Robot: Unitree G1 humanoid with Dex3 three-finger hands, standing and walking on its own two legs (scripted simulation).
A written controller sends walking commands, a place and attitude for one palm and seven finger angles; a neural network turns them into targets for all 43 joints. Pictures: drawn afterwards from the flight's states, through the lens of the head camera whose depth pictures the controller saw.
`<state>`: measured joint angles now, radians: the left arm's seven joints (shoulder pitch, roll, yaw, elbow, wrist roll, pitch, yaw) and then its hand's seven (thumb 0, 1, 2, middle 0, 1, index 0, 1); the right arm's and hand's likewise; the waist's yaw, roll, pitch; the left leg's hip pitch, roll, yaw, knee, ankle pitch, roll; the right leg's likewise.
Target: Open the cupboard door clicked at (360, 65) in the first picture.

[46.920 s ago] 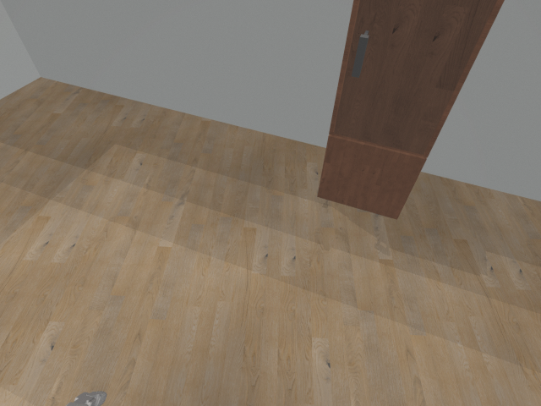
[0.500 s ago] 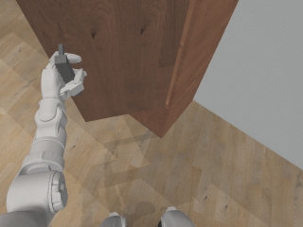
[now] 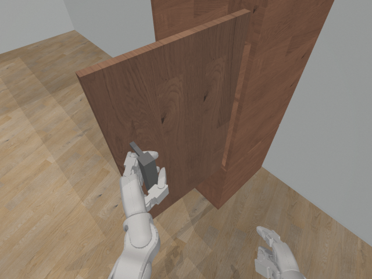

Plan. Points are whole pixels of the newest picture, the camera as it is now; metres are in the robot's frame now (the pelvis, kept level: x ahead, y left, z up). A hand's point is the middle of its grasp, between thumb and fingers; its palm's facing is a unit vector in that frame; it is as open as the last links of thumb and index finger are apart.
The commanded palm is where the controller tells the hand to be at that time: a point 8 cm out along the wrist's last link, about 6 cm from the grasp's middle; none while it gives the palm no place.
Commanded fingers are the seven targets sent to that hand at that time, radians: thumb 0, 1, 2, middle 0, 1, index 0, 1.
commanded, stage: pull the door open along its arc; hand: left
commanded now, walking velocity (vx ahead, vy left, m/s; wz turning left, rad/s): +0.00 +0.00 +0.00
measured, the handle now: (144, 168) +0.35 +0.10 +0.05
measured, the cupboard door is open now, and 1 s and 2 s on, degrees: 86 88 90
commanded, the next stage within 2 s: open thumb and fingers to let go in 0.08 s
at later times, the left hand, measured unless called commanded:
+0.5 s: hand (168, 187) +0.30 +0.05 +0.06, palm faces +0.40 -0.92 -0.02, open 8.5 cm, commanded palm +0.25 +0.09 +0.05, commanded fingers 0.00 -0.29 0.39 -0.31 -1.22 -0.31 -1.22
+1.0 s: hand (166, 186) +0.30 +0.05 +0.06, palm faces +0.34 -0.94 +0.00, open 15.2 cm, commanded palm +0.26 +0.09 +0.05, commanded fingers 0.00 -0.50 0.30 -0.15 -0.30 -0.15 -0.30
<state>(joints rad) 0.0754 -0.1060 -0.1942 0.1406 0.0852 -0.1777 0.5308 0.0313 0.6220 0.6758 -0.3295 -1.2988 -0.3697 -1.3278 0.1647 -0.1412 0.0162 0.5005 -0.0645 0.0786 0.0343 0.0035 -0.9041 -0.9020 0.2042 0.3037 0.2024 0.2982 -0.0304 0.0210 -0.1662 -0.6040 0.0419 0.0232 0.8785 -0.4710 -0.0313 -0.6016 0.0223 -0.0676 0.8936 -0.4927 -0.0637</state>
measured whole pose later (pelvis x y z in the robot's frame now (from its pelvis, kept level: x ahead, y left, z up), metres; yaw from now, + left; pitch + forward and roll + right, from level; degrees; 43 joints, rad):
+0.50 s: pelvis -0.03 -0.03 -0.01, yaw +3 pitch +11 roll +3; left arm -0.07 -0.12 -0.13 0.28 0.05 -0.26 0.57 0.02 0.30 0.64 -0.34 -1.27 -0.34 -1.29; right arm 0.22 -0.21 -0.03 0.63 -0.07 0.03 0.00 0.01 -0.90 -0.90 0.20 0.30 0.20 0.30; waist -0.02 0.04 -0.13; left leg -0.67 0.02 -0.04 0.89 -0.41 -0.04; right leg -0.68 0.01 -0.11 0.95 -0.48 -0.11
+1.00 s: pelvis -0.05 +0.01 -0.01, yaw +1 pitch +11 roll +1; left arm -0.22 -0.14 -0.17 0.45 0.09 -0.29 0.65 -0.01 -0.49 0.30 -0.25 -0.71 -0.24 -0.70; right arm 0.19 -0.18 -0.02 0.62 -0.08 0.01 0.01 0.01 -0.90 -0.90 0.20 0.30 0.20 0.30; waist -0.03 0.03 -0.14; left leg -0.73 0.01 -0.02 0.95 -0.42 -0.02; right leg -0.72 0.00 -0.08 0.97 -0.45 -0.06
